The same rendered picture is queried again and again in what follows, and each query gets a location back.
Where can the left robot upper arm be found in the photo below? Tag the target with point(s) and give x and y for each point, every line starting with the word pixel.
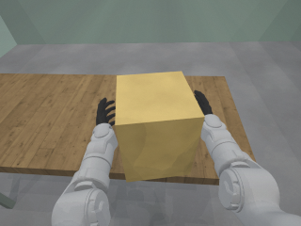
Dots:
pixel 88 207

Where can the table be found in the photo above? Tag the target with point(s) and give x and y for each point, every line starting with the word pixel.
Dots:
pixel 47 121

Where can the right robot hand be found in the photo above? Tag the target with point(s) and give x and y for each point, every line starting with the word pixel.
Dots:
pixel 203 103

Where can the left robot forearm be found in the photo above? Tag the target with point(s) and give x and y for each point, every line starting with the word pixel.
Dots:
pixel 97 162

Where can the left robot hand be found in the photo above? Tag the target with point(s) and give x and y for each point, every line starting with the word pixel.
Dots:
pixel 102 113

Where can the carton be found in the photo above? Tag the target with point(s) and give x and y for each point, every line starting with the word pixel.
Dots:
pixel 158 123

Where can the right robot forearm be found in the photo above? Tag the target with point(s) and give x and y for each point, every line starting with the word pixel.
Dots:
pixel 222 147

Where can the right robot upper arm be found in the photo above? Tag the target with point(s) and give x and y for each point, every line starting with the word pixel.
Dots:
pixel 252 195

